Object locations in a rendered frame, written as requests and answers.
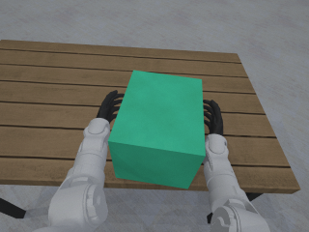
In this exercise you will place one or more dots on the left robot hand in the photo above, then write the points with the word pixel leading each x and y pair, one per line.
pixel 106 110

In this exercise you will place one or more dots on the robot left forearm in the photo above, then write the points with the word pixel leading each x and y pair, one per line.
pixel 91 157

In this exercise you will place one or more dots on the carton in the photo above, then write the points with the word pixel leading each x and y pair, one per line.
pixel 158 136

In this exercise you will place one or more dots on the robot right upper arm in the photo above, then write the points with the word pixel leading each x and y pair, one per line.
pixel 228 218

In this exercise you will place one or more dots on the robot left upper arm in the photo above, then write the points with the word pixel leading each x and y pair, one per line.
pixel 77 209

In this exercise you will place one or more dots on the right robot hand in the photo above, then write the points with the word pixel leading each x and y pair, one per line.
pixel 215 124

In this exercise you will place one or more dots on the robot right forearm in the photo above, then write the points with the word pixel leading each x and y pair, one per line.
pixel 220 177

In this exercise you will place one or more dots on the table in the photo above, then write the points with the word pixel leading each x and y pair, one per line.
pixel 50 92

